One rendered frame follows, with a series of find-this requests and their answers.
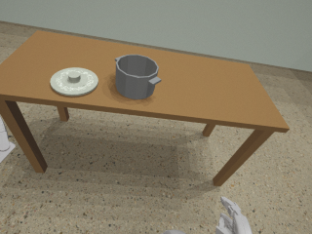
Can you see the robot left hand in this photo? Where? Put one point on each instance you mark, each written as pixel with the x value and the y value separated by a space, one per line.
pixel 6 146

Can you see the robot right hand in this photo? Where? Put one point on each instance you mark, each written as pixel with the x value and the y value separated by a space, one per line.
pixel 238 225

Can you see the knob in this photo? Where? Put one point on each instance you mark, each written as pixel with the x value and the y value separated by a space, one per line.
pixel 74 76

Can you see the lid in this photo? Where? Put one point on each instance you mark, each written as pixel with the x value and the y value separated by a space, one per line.
pixel 61 84

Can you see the table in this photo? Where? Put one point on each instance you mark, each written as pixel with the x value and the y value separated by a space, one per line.
pixel 192 89

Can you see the pot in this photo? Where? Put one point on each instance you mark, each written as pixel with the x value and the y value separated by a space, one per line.
pixel 136 76

